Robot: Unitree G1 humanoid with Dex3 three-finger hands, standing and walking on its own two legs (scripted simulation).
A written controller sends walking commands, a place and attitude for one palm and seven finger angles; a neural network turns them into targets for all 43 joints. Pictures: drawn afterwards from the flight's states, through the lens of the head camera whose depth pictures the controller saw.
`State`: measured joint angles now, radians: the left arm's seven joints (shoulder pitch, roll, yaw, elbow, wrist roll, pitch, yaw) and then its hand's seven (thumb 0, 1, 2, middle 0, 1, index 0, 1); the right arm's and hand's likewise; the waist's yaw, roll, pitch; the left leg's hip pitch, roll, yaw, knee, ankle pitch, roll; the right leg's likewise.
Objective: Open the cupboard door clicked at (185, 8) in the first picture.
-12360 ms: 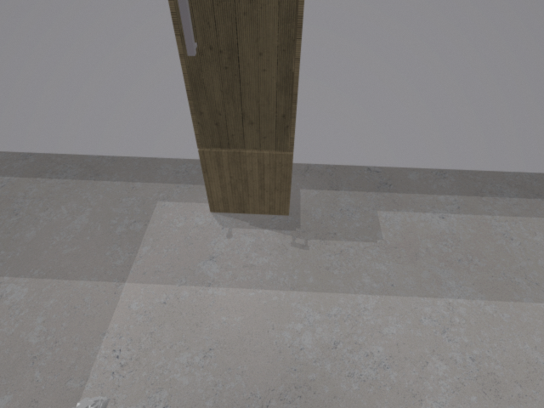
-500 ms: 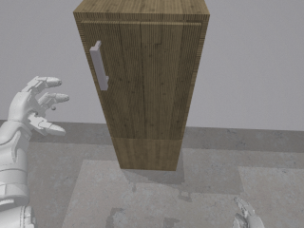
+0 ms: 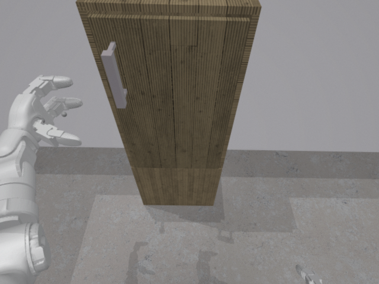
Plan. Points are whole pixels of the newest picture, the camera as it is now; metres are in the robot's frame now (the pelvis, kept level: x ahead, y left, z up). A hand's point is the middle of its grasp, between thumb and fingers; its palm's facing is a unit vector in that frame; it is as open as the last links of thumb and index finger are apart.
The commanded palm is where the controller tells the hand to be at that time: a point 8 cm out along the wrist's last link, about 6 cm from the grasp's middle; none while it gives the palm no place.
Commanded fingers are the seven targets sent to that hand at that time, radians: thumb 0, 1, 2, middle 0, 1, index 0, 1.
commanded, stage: move the hooked fingers beside the handle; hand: left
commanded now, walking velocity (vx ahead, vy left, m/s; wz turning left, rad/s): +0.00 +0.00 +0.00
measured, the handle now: (117, 76) +0.56 +0.20 +0.13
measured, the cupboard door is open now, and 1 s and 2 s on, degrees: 0 0 0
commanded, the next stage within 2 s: none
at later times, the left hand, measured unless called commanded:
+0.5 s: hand (76, 91) +0.48 +0.27 +0.15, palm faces +0.01 -1.00 +0.02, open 14.0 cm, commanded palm +0.47 +0.31 +0.14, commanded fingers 0.00 -0.50 0.30 -0.30 -1.20 -0.30 -1.20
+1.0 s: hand (84, 86) +0.51 +0.26 +0.13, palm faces +0.00 -1.00 +0.02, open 14.0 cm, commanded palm +0.49 +0.30 +0.13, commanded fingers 0.00 -0.50 0.30 -0.30 -1.20 -0.30 -1.20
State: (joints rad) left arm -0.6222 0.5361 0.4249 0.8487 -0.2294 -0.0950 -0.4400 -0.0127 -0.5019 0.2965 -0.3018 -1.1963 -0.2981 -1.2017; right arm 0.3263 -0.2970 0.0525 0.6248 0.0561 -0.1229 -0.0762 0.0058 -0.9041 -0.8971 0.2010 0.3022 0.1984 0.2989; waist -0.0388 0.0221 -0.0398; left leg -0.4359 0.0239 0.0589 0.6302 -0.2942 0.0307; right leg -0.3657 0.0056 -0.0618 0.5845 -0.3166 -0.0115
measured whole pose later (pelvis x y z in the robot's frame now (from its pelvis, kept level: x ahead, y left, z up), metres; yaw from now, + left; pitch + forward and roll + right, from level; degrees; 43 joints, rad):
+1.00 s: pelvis +0.01 +0.01 -0.01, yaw -2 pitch +15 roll -3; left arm -0.95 0.70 0.49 1.20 -0.11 -0.19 -0.44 -0.01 -0.50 0.30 -0.30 -1.20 -0.30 -1.20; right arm 0.44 -0.30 0.04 0.63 0.02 0.04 -0.04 0.00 -0.90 -0.90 0.20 0.30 0.20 0.30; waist -0.15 0.02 -0.08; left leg -0.67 0.05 0.07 0.75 -0.36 0.04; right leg -0.58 0.03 -0.05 0.65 -0.34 0.00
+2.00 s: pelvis +0.02 +0.01 -0.02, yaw -2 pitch +17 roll -3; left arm -0.97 0.77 0.51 1.23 -0.11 -0.20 -0.47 -0.01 -0.50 0.30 -0.30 -1.20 -0.30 -1.20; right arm 0.47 -0.30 0.05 0.62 0.02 0.07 -0.04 0.00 -0.90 -0.90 0.20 0.30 0.20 0.30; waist -0.17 0.02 -0.08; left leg -0.71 0.06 0.06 0.78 -0.37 0.04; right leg -0.62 0.04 -0.05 0.67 -0.35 0.00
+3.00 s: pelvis +0.01 +0.00 -0.02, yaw -1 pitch +15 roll -3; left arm -0.98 0.62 0.43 1.22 -0.12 -0.21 -0.34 -0.01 -0.50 0.30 -0.30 -1.20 -0.31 -1.21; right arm 0.43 -0.30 0.04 0.64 0.02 0.03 -0.04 0.00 -0.91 -0.90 0.20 0.30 0.20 0.30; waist -0.15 0.03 -0.08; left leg -0.67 0.05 0.05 0.77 -0.36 0.03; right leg -0.59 0.03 -0.06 0.68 -0.35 -0.01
